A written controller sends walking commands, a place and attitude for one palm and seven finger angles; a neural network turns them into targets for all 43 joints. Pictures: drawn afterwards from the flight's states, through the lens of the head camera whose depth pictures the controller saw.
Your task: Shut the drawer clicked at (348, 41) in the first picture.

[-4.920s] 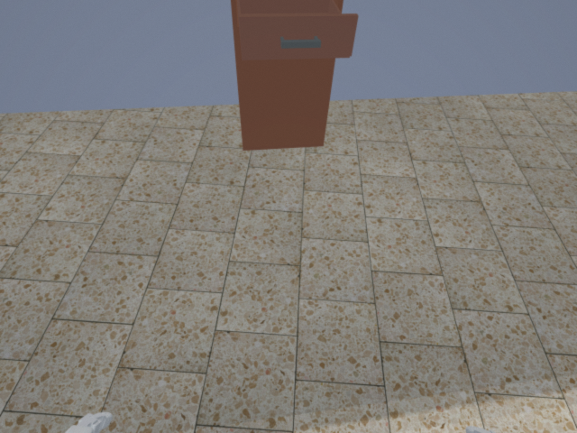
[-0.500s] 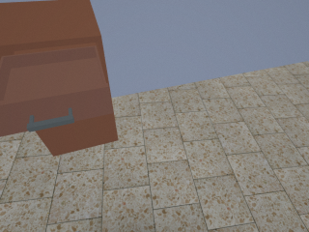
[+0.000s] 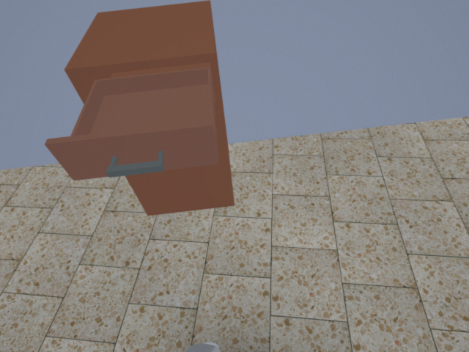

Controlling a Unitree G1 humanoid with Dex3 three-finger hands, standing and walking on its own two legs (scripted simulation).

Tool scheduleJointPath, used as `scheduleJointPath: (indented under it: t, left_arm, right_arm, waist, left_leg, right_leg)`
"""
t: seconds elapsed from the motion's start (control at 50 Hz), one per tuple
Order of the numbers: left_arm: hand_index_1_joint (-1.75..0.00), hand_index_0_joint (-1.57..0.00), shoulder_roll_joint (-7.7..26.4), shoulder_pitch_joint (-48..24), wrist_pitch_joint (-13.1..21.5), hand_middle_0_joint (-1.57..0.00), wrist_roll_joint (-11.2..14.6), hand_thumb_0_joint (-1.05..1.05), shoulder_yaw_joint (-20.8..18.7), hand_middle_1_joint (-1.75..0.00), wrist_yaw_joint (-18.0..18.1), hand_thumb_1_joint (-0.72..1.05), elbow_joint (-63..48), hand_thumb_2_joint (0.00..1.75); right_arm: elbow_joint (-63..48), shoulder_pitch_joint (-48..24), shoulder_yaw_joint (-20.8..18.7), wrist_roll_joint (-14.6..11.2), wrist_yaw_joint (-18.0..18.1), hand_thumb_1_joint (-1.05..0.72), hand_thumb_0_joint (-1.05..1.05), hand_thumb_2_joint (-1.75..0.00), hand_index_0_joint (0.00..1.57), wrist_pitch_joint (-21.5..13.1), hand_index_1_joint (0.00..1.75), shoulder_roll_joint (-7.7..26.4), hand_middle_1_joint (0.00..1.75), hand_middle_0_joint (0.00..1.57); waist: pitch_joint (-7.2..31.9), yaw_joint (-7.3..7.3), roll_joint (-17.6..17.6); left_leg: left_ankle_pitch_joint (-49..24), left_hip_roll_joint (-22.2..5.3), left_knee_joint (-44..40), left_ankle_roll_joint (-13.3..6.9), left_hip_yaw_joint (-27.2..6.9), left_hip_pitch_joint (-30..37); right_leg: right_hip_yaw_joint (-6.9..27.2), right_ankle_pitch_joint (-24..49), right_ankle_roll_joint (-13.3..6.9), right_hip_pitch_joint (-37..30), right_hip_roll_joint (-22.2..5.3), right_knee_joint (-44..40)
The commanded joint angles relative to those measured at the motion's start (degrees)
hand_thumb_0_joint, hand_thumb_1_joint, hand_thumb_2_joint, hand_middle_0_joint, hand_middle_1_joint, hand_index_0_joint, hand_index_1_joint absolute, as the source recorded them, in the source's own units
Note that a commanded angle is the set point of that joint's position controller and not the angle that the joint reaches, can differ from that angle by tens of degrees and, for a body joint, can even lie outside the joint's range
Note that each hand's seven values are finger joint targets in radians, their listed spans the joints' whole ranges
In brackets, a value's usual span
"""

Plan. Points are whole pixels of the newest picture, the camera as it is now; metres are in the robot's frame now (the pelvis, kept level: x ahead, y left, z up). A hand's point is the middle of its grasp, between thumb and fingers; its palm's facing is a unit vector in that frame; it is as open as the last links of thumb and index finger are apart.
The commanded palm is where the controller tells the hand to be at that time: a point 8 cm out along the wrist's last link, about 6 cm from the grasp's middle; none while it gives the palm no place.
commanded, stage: turn to face it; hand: left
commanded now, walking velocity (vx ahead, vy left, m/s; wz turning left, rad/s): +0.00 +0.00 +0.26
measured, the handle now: (136, 163) +0.54 +0.29 -0.04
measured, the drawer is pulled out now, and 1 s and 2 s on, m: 0.30 0.30 0.30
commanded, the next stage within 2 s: take the last steps up to it in 0.04 s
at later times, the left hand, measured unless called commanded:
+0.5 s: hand out of the picture -0.11 +0.20 -0.17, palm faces +0.23 -0.95 -0.19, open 7.4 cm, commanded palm none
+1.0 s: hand (159, 313) +0.22 +0.19 -0.16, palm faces +0.11 -0.97 -0.22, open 7.4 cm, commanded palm none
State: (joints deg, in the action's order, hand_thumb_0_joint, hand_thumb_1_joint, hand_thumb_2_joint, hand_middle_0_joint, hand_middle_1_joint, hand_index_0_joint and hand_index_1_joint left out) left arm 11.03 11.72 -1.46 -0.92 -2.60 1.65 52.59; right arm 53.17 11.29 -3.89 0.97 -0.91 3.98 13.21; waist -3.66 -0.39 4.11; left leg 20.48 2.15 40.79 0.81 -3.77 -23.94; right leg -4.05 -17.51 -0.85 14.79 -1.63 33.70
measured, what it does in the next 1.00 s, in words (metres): walks ahead: left foot, then right foot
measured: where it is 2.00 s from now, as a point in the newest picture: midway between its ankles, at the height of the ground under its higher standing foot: (247, 340)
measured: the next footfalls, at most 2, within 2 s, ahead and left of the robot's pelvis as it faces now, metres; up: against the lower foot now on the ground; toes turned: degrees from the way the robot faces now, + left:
left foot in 0.44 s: -0.02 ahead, +0.14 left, +0.00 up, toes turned +12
right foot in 0.92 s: +0.25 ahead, -0.08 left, +0.00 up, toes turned -2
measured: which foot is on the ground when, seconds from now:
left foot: up 0.00-0.42, down 0.44-0.92, up 0.94-1.00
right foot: down 0.00-0.44, up 0.46-0.90, down 0.92-1.00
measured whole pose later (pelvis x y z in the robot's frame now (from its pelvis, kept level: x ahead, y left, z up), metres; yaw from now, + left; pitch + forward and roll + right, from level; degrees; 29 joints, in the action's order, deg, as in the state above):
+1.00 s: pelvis +0.12 -0.01 -0.01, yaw +7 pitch -3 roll +1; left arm 10.1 5.6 3.9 -0.5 -2.7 -0.4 58.1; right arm 67.5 25.3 -2.1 0.6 0.3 -0.9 8.1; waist -6.0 -2.5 1.9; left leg 27.7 -4.4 60.3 -0.7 2.1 -11.7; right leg -8.7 -12.5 -4.0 21.0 -2.1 36.3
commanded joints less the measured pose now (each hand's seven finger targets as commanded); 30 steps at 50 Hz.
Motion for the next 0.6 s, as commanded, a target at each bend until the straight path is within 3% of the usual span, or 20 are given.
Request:
scheduleJointPath:
  t: [0.0, 0.02, 0.06, 0.12, 0.18, 0.26, 0.32, 0.36, 0.38, 0.4, 0.42, 0.44, 0.46, 0.48, 0.5, 0.54, 0.56, 0.58]
  left_arm:
    - [-0.30, -0.20, 10.4, -1.2, 2.0, -0.20, -0.1, 0.00, -2.6, -0.30, 0.7, 0.90, -4.7, 0.90]
    - [-0.30, -0.20, 9.5, -1.6, 2.2, -0.20, 0.0, 0.00, -2.2, -0.30, 0.6, 0.90, -4.6, 0.90]
    - [-0.30, -0.20, 8.7, 0.6, 2.6, -0.20, -0.1, 0.00, -2.0, -0.30, 0.6, 0.90, -3.8, 0.90]
    - [-0.30, -0.20, 9.0, 5.8, 2.7, -0.20, -0.4, 0.00, -2.0, -0.30, 0.7, 0.90, -1.7, 0.90]
    - [-0.30, -0.20, 9.8, 10.1, 3.0, -0.20, -0.7, 0.00, -2.3, -0.30, 0.2, 0.90, 0.7, 0.90]
    - [-0.30, -0.20, 10.1, 12.5, 3.6, -0.20, -0.9, 0.00, -2.3, -0.30, -0.3, 0.90, 3.4, 0.90]
    - [-0.30, -0.20, 10.4, 11.2, 3.7, -0.20, -1.1, 0.00, -2.3, -0.30, -0.5, 0.90, 4.7, 0.90]
    - [-0.30, -0.20, 9.8, 10.2, 3.4, -0.20, -0.7, 0.00, -2.1, -0.30, -0.7, 0.90, 5.8, 0.90]
    - [-0.30, -0.20, 9.1, 8.5, 3.1, -0.20, -0.2, 0.00, -1.9, -0.30, -0.8, 0.90, 6.1, 0.90]
    - [-0.30, -0.20, 6.5, 7.6, 3.0, -0.20, 0.2, 0.00, -1.3, -0.30, -1.2, 0.90, 5.8, 0.90]
    - [-0.30, -0.20, 3.3, 5.9, 2.9, -0.20, 0.3, 0.00, -0.4, -0.30, -1.7, 0.90, 4.4, 0.90]
    - [-0.30, -0.20, 3.6, 1.7, 3.0, -0.20, -0.4, 0.00, -0.3, -0.30, -1.7, 0.90, 2.4, 0.90]
    - [-0.30, -0.20, 4.1, 0.5, 3.3, -0.20, -0.6, 0.00, -0.6, -0.30, -2.0, 0.90, 1.6, 0.90]
    - [-0.30, -0.20, 4.1, 0.5, 2.8, -0.20, -1.2, 0.00, -0.9, -0.30, -2.0, 0.90, 3.2, 0.90]
    - [-0.30, -0.20, 4.1, 1.3, 2.6, -0.20, -0.9, 0.00, -1.0, -0.30, -2.4, 0.90, 4.6, 0.90]
    - [-0.30, -0.20, 3.6, 4.0, 2.5, -0.20, -0.6, 0.00, -0.9, -0.30, -2.9, 0.90, 5.9, 0.90]
    - [-0.30, -0.20, 3.2, 4.4, 2.6, -0.20, -0.6, 0.00, -1.1, -0.30, -3.1, 0.90, 6.5, 0.90]
    - [-0.30, -0.20, 3.0, 4.5, 2.5, -0.20, -0.6, 0.00, -1.0, -0.30, -3.0, 0.90, 6.7, 0.90]
  right_arm:
    - [-3.5, -1.2, -2.2, 0.4, 0.0, -0.90, 0.00, -0.90, 0.20, -0.6, 0.30, 5.8, 0.30, 0.20]
    - [-2.7, 0.4, -2.1, 0.4, -0.1, -0.90, 0.00, -0.90, 0.20, -0.6, 0.30, 5.1, 0.30, 0.20]
    - [-1.7, 0.8, -1.8, 0.1, -0.2, -0.90, 0.00, -0.90, 0.20, -0.8, 0.30, 4.1, 0.30, 0.20]
    - [-1.7, -2.6, -1.1, 0.0, 0.0, -0.90, 0.00, -0.90, 0.20, -0.8, 0.30, 3.0, 0.30, 0.20]
    - [-1.6, -4.9, -0.5, 0.2, -0.2, -0.90, 0.00, -0.90, 0.20, -1.2, 0.30, 2.4, 0.30, 0.20]
    - [-1.5, -6.6, -0.2, 0.3, -0.7, -0.90, 0.00, -0.90, 0.20, -2.3, 0.30, 2.3, 0.30, 0.20]
    - [-0.5, -4.3, 0.3, 0.1, -0.6, -0.90, 0.00, -0.90, 0.20, -3.5, 0.30, 1.3, 0.30, 0.20]
    - [1.8, 0.3, 0.7, 0.1, -0.3, -0.90, 0.00, -0.90, 0.20, -4.1, 0.30, 0.3, 0.30, 0.20]
    - [3.4, 4.4, 0.7, 0.0, 0.2, -0.90, 0.00, -0.90, 0.20, -4.7, 0.30, 0.6, 0.30, 0.20]
    - [5.0, 8.3, 0.2, 0.0, 0.9, -0.90, 0.00, -0.90, 0.20, -5.3, 0.30, 3.5, 0.30, 0.20]
    - [5.8, 12.4, -1.0, 0.5, 1.4, -0.90, 0.00, -0.90, 0.20, -5.3, 0.30, 8.5, 0.30, 0.20]
    - [5.7, 14.5, -1.2, 0.6, 1.7, -0.90, 0.00, -0.90, 0.20, -4.9, 0.30, 10.4, 0.30, 0.20]
    - [5.1, 13.3, -1.0, 0.5, 2.0, -0.90, 0.00, -0.90, 0.20, -4.9, 0.30, 10.5, 0.30, 0.20]
    - [5.8, 11.7, -0.2, 0.7, 2.0, -0.90, 0.00, -0.90, 0.20, -5.4, 0.30, 7.2, 0.30, 0.20]
    - [5.5, 9.3, 0.4, 0.5, 2.2, -0.90, 0.00, -0.90, 0.20, -5.7, 0.30, 5.2, 0.30, 0.20]
    - [5.0, 8.0, 1.0, 0.1, 2.3, -0.90, 0.00, -0.90, 0.20, -6.6, 0.30, 3.6, 0.30, 0.20]
    - [5.3, 8.8, 0.8, 0.0, 2.5, -0.90, 0.00, -0.90, 0.20, -7.1, 0.30, 2.7, 0.30, 0.20]
    - [5.7, 10.3, 0.9, 0.0, 2.6, -0.90, 0.00, -0.90, 0.20, -7.4, 0.30, 3.4, 0.30, 0.20]
  waist:
    - [0.4, -0.63, -13.2]
    - [0.7, -1.19, -12.3]
    - [2.2, -0.51, -12.8]
    - [3.1, 2.02, -12.8]
    - [2.9, 4.05, -13.7]
    - [1.5, 5.37, -14.3]
    - [1.7, 4.16, -13.3]
    - [2.6, 2.04, -11.7]
    - [2.8, -0.16, -9.4]
    - [3.3, -1.91, -0.4]
    - [1.9, -4.21, 14.0]
    - [-2.9, -5.40, 12.4]
    - [-5.1, -4.45, 6.3]
    - [-5.2, -3.47, 7.6]
    - [-7.9, -2.03, 8.4]
    - [-7.7, -0.15, 4.9]
    - [-6.5, 0.21, 2.4]
    - [-5.4, 0.25, 2.2]
  left_leg:
    - [3.8, -2.3, 25.7, 1.0, -0.5, -7.0]
    - [1.4, -2.8, 27.4, 1.5, 0.6, -7.2]
    - [0.4, -3.0, 25.3, 2.4, 2.1, -7.4]
    - [2.6, -3.5, 18.5, 3.2, 3.5, -5.5]
    - [3.5, -4.0, 12.4, 2.9, 4.9, -4.4]
    - [5.4, -4.9, 5.3, 1.5, 6.6, -2.9]
    - [6.5, -4.9, -2.7, 0.0, 7.7, 3.4]
    - [1.3, -3.1, -12.7, -0.4, 10.3, 13.9]
    - [-2.5, -3.3, -18.9, -0.7, 10.7, 21.4]
    - [0.6, -8.1, -23.2, -2.0, 4.1, 29.1]
    - [11.9, -20.4, -30.0, -6.5, -13.1, 31.1]
    - [11.9, -25.7, -34.0, -10.6, -19.1, 27.1]
    - [8.6, -27.1, -33.6, -12.4, -18.2, 24.6]
    - [8.1, -23.3, -34.0, -10.6, -14.0, 21.9]
    - [5.9, -21.2, -34.4, -9.7, -10.3, 19.1]
    - [-4.5, -17.7, -33.9, -9.0, -4.3, 18.3]
    - [-11.4, -17.0, -33.2, -9.3, -2.5, 20.0]
    - [-17.2, -16.6, -32.3, -9.2, -1.1, 21.5]
  right_leg:
    - [14.1, 11.3, -6.4, 0.3, -17.7, -19.3]
    - [9.9, 15.0, -5.9, -1.2, -16.0, -17.6]
    - [6.1, 21.7, -5.4, -5.6, -14.7, -16.0]
    - [6.4, 25.8, -6.5, -9.2, -15.6, -15.0]
    - [8.6, 13.1, -6.4, -11.2, -16.5, -18.3]
    - [12.3, -5.4, -7.4, -10.7, -17.9, -23.3]
    - [12.1, -7.8, -7.9, -7.5, -18.2, -23.2]
    - [8.1, -10.3, -5.6, -2.2, -14.6, -20.6]
    - [5.0, -12.6, -3.5, 3.1, -12.5, -17.5]
    - [1.6, -12.4, -0.9, 10.7, -9.1, -9.6]
    - [-5.1, -11.9, 1.9, 20.5, -2.9, 4.7]
    - [-2.8, -13.1, 1.8, 25.8, -2.6, 14.1]
    - [-0.4, -11.1, 1.1, 26.9, -4.5, 18.3]
    - [1.3, -8.1, 1.0, 25.2, -4.9, 21.5]
    - [2.1, -4.4, 1.3, 24.9, -5.5, 24.0]
    - [2.0, 1.6, 1.9, 23.1, -5.1, 26.2]
    - [1.5, 3.4, 2.1, 23.1, -4.7, 26.9]
    - [1.4, 4.0, 2.4, 23.5, -4.6, 27.5]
